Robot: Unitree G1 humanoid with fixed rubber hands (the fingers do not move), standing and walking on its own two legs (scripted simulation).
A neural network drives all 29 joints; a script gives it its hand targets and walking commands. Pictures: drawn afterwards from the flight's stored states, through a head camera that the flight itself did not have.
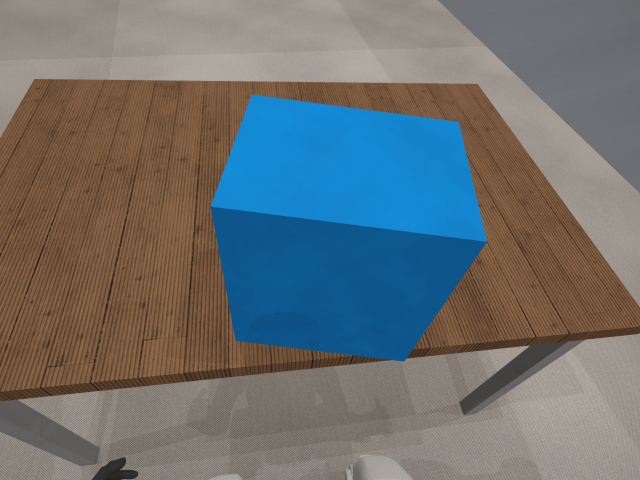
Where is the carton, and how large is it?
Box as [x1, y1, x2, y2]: [211, 95, 486, 361]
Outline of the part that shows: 252,95 211,204 211,210 235,339 241,341 403,361 486,242 458,122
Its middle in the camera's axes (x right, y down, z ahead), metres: +0.02 +0.00 +0.54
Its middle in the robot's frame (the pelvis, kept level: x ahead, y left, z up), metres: +0.41 -0.02 +0.05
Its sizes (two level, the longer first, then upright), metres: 0.261 0.195 0.296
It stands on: a table, 0.67 m high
